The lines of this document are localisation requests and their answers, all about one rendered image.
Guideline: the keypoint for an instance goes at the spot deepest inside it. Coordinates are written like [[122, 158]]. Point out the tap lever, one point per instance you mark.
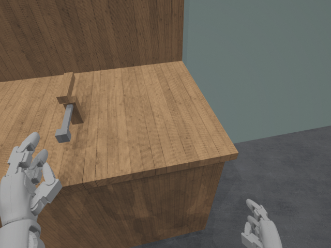
[[63, 135]]

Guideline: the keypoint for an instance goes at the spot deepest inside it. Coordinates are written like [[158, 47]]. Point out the right robot hand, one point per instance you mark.
[[266, 234]]

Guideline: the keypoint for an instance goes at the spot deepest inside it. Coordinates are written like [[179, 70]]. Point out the counter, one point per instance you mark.
[[146, 151]]

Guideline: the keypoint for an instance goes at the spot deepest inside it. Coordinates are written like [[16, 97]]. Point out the left robot hand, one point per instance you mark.
[[17, 187]]

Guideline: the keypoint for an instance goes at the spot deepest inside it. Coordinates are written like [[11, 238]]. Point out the robot left forearm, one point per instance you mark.
[[24, 233]]

